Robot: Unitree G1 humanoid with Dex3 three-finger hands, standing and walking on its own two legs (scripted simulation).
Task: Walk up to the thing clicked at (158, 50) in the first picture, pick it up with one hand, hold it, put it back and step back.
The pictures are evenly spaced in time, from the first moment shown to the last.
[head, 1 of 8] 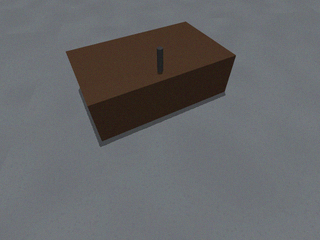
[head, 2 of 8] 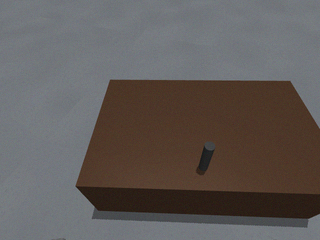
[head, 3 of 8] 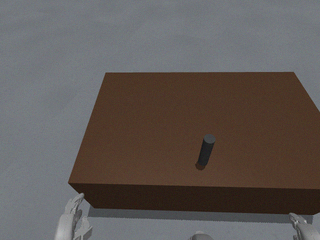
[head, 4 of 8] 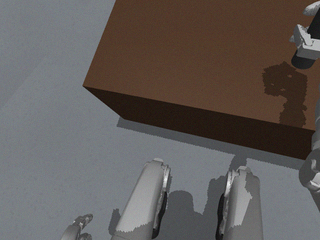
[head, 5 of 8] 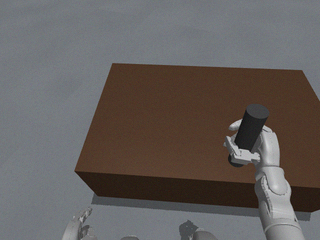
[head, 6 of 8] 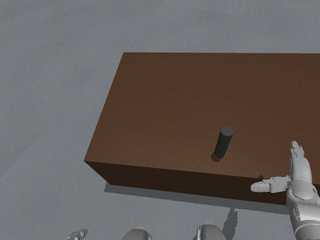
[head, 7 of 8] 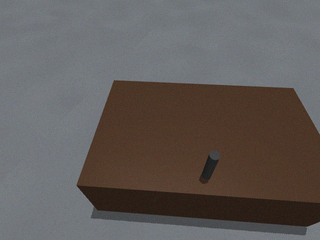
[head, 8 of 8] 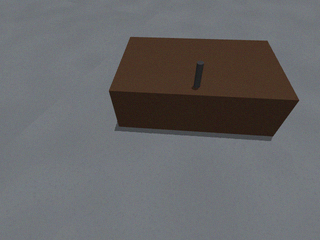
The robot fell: no
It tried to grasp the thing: yes
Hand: right
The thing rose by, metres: 0.33
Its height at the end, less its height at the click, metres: +0.00
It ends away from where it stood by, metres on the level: 0.02
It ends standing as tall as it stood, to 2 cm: yes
